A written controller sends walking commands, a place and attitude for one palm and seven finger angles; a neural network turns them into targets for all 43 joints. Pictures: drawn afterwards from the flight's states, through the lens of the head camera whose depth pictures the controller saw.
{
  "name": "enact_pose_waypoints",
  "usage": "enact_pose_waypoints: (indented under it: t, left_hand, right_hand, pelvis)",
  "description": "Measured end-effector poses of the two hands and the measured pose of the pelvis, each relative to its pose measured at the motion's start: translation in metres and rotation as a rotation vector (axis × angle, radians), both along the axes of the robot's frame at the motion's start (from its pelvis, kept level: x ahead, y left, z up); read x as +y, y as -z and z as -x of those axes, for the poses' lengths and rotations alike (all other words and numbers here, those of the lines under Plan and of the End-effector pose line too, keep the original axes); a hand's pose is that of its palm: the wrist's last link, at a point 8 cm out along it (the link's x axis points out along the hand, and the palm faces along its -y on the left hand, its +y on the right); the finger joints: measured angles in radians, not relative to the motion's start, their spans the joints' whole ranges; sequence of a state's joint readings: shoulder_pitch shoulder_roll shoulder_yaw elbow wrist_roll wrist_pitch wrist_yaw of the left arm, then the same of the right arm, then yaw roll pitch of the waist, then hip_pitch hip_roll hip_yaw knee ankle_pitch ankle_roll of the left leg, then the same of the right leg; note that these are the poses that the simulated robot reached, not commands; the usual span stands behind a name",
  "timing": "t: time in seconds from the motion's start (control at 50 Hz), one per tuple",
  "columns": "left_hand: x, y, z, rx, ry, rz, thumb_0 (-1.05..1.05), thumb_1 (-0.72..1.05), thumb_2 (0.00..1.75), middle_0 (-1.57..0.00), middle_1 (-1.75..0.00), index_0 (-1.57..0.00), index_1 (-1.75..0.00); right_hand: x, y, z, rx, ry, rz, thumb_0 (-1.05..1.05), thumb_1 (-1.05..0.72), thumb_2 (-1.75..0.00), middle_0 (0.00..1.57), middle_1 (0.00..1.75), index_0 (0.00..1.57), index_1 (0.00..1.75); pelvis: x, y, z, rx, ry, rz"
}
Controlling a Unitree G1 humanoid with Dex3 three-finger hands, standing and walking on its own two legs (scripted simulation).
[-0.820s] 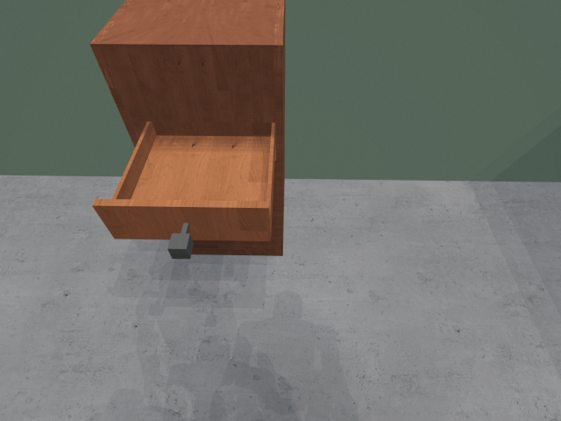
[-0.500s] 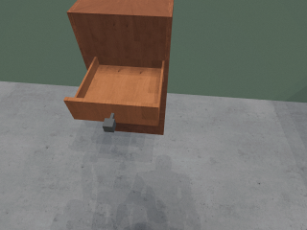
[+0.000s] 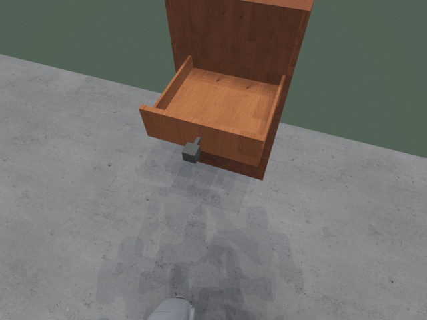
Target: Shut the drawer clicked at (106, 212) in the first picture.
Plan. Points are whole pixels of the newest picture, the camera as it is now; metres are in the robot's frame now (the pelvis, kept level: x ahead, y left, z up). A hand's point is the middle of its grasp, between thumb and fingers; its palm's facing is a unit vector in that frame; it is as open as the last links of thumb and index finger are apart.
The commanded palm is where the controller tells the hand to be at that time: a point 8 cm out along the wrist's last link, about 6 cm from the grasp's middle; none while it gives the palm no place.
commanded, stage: stand and wait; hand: left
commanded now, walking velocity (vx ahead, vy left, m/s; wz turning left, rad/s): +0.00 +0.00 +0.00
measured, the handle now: (194, 147) +0.58 +0.09 -0.15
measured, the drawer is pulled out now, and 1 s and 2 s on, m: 0.30 0.30 0.30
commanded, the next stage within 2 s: look at it before walking up in 0.60 s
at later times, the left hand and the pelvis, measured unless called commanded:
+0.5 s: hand out of the picture +0.03 +0.20 -0.17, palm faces +0.02 -0.97 -0.24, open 7.3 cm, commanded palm none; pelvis +0.01 +0.00 +0.00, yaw +0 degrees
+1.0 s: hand out of the picture +0.09 +0.21 -0.16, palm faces -0.04 -0.97 -0.25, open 7.3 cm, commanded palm none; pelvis +0.03 +0.01 +0.01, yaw -1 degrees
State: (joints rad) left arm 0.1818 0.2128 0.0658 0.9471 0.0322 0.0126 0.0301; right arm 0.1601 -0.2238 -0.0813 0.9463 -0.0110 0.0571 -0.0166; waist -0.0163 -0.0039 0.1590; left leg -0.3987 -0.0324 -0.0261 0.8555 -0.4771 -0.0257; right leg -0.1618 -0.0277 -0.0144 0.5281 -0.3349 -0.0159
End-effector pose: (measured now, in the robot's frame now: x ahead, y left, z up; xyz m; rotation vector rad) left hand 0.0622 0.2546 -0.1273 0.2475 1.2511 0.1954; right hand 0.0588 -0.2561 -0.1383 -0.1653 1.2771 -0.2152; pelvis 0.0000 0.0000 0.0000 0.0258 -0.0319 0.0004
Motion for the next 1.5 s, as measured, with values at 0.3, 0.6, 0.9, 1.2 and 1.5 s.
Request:
enact_pose_waypoints:
  t: [0.3, 0.6, 0.9, 1.2, 1.5]
  left_hand:
    - [-0.021, 0.014, 0.069, 0.168, -0.092, 0.074, 0.0, 0.91, 0.9, -0.2, -0.3, -0.2, -0.3]
    - [-0.001, 0.004, 0.011, 0.089, -0.018, 0.034, 0.0, 0.91, 0.9, -0.2, -0.3, -0.21, -0.3]
    - [0.002, 0.0, -0.031, 0.031, 0.04, 0.033, 0.0, 0.91, 0.9, -0.2, -0.3, -0.2, -0.3]
    - [0.009, 0.002, -0.01, 0.087, 0.011, 0.031, 0.0, 0.91, 0.9, -0.2, -0.3, -0.21, -0.3]
    - [0.025, 0.003, -0.018, 0.091, 0.033, 0.003, 0.0, 0.91, 0.9, -0.2, -0.3, -0.2, -0.3]
  right_hand:
    - [0.036, 0.009, -0.037, -0.025, -0.108, -0.074, 0.0, -0.91, -0.89, 0.2, 0.3, 0.2, 0.3]
    - [0.011, 0.0, 0.015, 0.083, -0.015, -0.007, 0.0, -0.91, -0.89, 0.2, 0.3, 0.2, 0.3]
    - [0.019, -0.002, 0.036, 0.134, 0.018, -0.017, 0.0, -0.91, -0.9, 0.2, 0.3, 0.2, 0.3]
    - [0.014, -0.006, -0.006, 0.052, -0.011, 0.007, 0.0, -0.91, -0.89, 0.2, 0.3, 0.2, 0.3]
    - [0.0, -0.014, -0.027, -0.022, 0.0, 0.063, 0.0, -0.91, -0.89, 0.2, 0.3, 0.2, 0.3]
  pelvis:
    - [-0.002, 0.003, -0.006, -0.002, -0.022, 0.013]
    - [0.002, -0.005, -0.015, -0.001, 0.007, 0.021]
    - [0.006, -0.008, -0.024, 0.009, 0.018, 0.021]
    - [0.009, -0.009, -0.028, 0.011, 0.023, 0.022]
    - [0.014, -0.006, -0.025, 0.015, 0.068, 0.025]
